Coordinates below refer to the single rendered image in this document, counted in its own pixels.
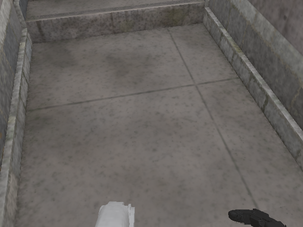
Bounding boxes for robot right hand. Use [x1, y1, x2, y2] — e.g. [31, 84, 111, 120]
[228, 208, 287, 227]

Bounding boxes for robot left thigh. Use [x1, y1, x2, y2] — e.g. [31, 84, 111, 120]
[95, 201, 135, 227]

